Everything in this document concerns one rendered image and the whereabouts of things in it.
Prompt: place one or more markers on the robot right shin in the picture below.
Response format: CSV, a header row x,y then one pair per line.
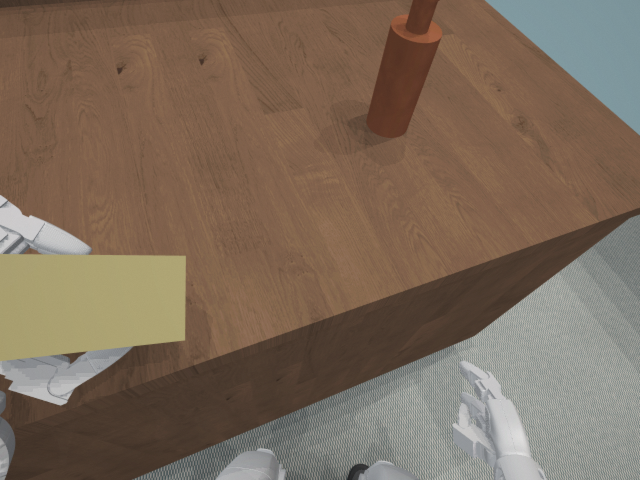
x,y
380,462

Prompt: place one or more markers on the robot left hand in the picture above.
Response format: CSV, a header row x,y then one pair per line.
x,y
49,378

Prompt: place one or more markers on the sponge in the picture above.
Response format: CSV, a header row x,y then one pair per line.
x,y
61,304

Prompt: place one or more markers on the left robot thigh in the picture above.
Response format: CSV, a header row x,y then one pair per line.
x,y
253,465

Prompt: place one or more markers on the robot right hand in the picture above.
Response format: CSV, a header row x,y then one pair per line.
x,y
499,430

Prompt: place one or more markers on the table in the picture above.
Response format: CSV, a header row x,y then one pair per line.
x,y
319,255

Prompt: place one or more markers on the right robot forearm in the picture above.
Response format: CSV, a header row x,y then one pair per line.
x,y
517,467

